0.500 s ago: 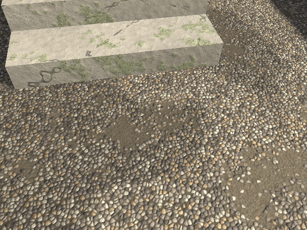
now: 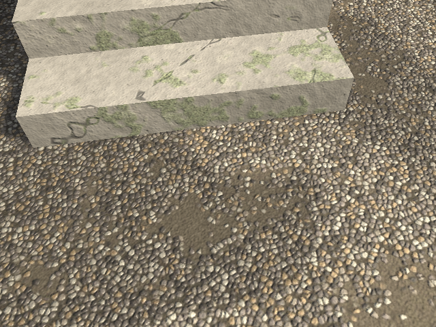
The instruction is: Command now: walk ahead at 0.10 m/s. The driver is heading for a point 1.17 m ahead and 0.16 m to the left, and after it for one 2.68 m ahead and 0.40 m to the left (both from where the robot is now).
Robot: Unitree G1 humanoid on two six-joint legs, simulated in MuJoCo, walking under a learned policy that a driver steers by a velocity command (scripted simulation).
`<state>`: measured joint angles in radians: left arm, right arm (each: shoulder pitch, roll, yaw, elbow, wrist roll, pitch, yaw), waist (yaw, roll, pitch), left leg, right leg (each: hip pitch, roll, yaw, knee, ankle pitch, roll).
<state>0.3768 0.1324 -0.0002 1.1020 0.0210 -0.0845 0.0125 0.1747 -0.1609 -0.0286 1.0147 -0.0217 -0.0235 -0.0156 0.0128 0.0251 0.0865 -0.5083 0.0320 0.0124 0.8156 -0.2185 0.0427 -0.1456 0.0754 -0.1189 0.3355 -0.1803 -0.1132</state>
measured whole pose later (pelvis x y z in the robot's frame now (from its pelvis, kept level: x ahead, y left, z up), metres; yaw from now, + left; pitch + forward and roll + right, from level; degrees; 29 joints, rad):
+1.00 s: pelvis +0.38 -0.06 -0.01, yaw +9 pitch +0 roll -1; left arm 0.47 0.14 0.03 1.07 0.02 -0.11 0.03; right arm 0.08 -0.18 -0.05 0.93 -0.03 -0.02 0.05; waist 0.03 0.03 0.05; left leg -0.65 0.06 0.09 0.77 -0.01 0.09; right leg 0.07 0.04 -0.26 0.22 -0.31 -0.06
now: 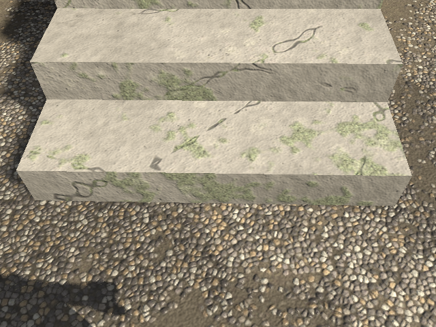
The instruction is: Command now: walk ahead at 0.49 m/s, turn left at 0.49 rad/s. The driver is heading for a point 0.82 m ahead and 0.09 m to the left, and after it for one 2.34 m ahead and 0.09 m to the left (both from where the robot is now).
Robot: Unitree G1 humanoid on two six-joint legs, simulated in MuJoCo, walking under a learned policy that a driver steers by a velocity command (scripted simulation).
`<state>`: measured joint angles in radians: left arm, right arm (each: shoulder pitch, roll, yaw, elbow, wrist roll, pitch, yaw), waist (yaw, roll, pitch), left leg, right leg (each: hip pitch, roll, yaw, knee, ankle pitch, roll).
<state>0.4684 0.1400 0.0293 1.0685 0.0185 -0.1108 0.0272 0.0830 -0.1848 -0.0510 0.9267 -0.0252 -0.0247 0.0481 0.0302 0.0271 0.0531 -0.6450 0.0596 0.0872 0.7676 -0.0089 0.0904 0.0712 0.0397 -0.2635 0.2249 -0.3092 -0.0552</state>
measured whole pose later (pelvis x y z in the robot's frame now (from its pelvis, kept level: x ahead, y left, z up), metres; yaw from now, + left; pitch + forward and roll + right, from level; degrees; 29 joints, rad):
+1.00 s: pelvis +0.54 +0.06 +0.01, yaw +17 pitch +0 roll -1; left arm 0.38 0.20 0.03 1.00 0.01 -0.10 -0.01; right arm 0.14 -0.23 -0.02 0.91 -0.04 -0.06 0.03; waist 0.02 0.05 0.05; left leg -0.59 0.08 0.00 0.88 -0.15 0.03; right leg -0.09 0.07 -0.07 0.24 -0.16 -0.08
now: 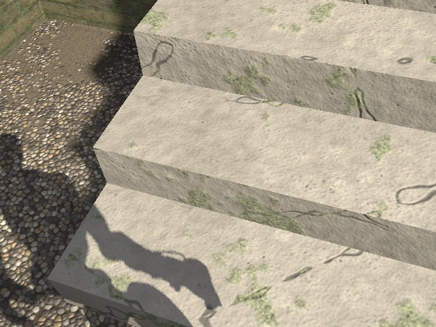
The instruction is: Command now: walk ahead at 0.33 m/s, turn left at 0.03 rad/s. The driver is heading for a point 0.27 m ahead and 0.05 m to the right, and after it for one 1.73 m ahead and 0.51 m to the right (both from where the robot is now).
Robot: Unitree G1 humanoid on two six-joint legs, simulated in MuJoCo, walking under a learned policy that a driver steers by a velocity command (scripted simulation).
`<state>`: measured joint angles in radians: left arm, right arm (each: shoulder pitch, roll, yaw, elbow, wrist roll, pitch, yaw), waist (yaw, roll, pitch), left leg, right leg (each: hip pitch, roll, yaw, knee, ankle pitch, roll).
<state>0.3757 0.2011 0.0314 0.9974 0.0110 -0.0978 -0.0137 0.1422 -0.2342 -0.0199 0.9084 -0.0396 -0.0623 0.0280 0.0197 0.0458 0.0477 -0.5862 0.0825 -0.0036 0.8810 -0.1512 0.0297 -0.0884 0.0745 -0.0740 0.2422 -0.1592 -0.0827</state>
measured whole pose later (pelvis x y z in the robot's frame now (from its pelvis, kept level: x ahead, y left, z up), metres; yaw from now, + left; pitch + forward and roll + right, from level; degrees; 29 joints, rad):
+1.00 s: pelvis +0.03 -0.01 -0.01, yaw -26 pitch +1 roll +1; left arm 0.22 0.24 0.05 0.81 0.03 0.01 0.03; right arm 0.19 -0.24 -0.05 0.86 -0.01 0.05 -0.04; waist 0.01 0.00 0.04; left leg -0.34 -0.01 -0.01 0.76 -0.41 -0.01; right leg -0.24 0.09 0.07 0.42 -0.18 -0.08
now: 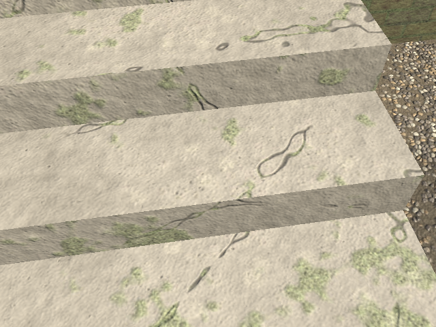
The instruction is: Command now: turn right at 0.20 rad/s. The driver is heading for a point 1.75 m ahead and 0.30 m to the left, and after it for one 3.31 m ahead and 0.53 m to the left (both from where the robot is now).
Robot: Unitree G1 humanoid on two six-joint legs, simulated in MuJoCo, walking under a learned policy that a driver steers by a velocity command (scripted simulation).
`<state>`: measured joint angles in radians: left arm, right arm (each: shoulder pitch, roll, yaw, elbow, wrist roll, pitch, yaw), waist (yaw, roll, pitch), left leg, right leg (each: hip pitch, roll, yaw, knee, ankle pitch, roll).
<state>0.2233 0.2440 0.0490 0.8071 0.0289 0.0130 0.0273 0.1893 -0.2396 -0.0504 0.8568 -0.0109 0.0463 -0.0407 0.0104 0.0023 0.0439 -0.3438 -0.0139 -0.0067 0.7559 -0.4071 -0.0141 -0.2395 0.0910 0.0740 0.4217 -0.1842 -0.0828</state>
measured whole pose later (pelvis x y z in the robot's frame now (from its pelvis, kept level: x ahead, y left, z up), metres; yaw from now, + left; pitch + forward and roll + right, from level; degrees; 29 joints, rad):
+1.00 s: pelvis +0.15 +0.04 -0.02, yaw -1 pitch -1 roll +1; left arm 0.31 0.20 0.03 1.02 0.02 -0.07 0.01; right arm 0.25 -0.16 -0.02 0.95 -0.02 -0.07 -0.02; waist -0.02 -0.05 0.01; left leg -0.28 -0.04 0.10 0.57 -0.29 0.07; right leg -0.37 0.07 0.08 1.23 -0.38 -0.10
